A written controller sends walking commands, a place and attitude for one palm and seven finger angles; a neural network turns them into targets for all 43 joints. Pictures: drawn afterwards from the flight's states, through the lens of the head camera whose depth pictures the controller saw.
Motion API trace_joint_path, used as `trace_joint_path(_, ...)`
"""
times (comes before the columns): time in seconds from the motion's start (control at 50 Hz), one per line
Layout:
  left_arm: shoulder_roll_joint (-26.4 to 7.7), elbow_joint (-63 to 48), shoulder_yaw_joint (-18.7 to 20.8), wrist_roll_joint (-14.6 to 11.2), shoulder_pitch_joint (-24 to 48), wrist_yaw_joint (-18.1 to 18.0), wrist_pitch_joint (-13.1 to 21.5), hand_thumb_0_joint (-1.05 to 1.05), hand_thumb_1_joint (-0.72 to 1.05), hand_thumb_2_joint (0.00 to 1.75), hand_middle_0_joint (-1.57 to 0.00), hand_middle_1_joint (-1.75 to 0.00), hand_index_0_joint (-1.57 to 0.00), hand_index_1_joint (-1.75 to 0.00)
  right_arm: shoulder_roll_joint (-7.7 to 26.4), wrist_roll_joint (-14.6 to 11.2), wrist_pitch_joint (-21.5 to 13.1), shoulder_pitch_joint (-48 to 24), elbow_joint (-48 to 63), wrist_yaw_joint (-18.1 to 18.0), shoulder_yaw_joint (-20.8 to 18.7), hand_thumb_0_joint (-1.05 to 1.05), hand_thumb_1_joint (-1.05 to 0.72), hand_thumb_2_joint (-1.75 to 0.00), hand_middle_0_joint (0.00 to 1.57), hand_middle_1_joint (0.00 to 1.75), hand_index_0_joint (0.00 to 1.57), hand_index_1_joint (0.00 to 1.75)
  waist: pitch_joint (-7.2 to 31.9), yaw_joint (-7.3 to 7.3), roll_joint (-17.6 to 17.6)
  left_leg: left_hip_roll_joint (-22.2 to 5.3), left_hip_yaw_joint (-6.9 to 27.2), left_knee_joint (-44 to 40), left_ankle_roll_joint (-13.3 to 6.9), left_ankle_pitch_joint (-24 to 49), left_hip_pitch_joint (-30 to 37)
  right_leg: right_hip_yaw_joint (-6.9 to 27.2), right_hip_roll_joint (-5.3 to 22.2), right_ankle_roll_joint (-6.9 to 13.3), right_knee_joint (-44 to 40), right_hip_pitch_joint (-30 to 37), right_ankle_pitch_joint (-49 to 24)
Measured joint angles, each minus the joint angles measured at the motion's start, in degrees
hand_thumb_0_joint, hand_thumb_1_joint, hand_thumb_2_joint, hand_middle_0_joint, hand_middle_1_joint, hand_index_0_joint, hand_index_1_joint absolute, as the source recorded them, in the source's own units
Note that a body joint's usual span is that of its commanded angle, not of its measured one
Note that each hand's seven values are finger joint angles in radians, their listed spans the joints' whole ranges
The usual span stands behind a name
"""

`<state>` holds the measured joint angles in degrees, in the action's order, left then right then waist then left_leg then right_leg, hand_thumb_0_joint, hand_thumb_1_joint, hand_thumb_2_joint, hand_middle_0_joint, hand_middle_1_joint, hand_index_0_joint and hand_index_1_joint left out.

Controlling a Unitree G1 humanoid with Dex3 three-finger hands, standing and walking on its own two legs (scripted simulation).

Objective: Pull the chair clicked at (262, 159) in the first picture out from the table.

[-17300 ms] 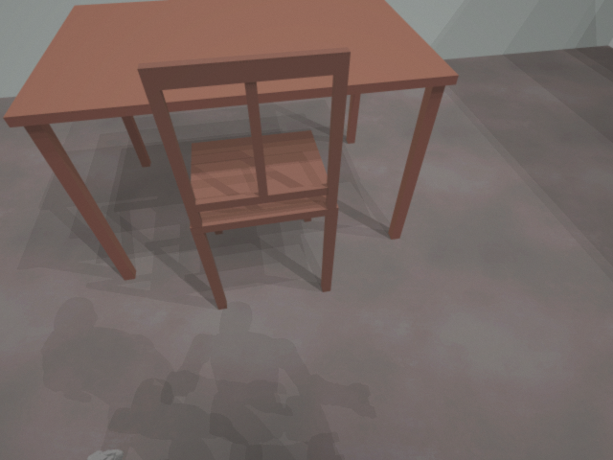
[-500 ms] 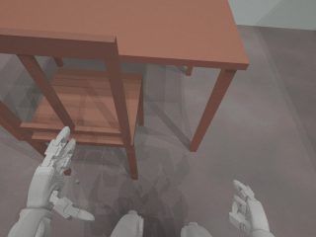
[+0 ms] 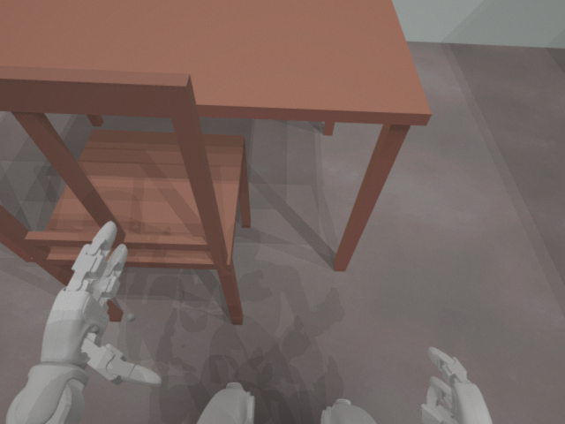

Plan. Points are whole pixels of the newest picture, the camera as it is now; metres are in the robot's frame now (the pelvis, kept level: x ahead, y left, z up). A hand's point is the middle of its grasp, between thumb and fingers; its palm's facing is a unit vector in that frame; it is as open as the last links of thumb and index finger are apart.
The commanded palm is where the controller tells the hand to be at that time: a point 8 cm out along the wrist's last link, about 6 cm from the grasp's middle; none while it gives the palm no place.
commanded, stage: raise the hand toward the chair's back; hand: left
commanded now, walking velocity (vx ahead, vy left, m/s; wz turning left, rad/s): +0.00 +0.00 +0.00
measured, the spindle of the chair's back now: (82, 188) +0.45 +0.35 +0.02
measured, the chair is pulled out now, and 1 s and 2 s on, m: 0.00 0.00 0.00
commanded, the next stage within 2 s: aim the fingers beside a spindle in 0.22 s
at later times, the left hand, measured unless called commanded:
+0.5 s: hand (142, 320) +0.24 +0.19 +0.04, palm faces +0.02 -1.00 -0.05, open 16.9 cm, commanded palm +0.22 +0.24 +0.04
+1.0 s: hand (171, 301) +0.27 +0.17 +0.02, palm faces +0.00 -1.00 -0.04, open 16.9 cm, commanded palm +0.25 +0.22 +0.02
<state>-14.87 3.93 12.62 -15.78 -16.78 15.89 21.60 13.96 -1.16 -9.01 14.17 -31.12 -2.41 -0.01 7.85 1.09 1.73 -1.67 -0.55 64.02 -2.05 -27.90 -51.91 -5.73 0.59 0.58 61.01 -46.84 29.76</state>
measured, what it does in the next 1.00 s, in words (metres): stands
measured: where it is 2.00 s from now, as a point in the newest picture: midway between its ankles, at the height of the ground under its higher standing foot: outside the picture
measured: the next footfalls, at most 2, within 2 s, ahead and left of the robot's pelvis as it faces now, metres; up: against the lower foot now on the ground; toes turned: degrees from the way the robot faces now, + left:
none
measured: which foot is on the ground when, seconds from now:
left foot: down 0.00-1.00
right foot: down 0.00-1.00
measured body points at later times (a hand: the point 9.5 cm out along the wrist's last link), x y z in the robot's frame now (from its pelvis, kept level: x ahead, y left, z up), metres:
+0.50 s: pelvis +0.00 -0.01 -0.01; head +0.07 +0.00 +0.44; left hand +0.23 +0.24 +0.04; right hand +0.18 -0.25 -0.09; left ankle +0.03 +0.09 -0.66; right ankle +0.00 -0.12 -0.66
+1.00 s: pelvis -0.01 -0.01 -0.02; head +0.08 -0.01 +0.42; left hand +0.27 +0.22 +0.02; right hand +0.16 -0.26 -0.11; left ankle +0.03 +0.09 -0.66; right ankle +0.00 -0.12 -0.66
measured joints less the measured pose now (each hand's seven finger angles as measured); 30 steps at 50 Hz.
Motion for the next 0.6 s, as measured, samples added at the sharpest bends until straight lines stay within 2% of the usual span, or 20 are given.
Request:
trace_joint_path(0.36, 0.24, 0.49, -0.27, -0.31, -0.08, 0.0, 1.28, -0.01, -0.49, 0.3, -0.06, -0.08, -0.07, -0.08, -0.54, -0.06, -0.04, -1.68, 0.11, -0.09, 0.57, 0.01, -0.9, -0.89, 0.2, 0.3, 0.21, 0.3, 0.22, -0.45, 0.18, -0.21, 0.78, 0.48, 0.86, -0.01, -0.24, -0.7, -0.27, 0.86, 0.88, -0.23, 0.5)
trace_joint_path(0.6, 0.96, 2.97, -1.78, 0.46, 3.07, -0.31, 2.05, -0.01, -0.5, 0.3, -0.06, -0.08, -0.07, -0.08, 0.05, 0.1, -0.05, -1.81, 0.1, 0.0, 0.55, 0.01, -0.9, -0.89, 0.2, 0.3, 0.21, 0.3, 0.3, -0.29, 0.13, -0.25, 0.99, 2.34, 1.09, -0.47, -2.45, -0.86, -0.25, 1.16, 3.03, -2.5, 1.23)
